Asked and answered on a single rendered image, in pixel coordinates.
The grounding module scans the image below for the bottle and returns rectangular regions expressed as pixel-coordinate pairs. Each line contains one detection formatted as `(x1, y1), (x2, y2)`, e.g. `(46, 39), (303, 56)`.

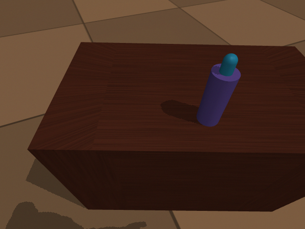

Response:
(196, 53), (241, 126)

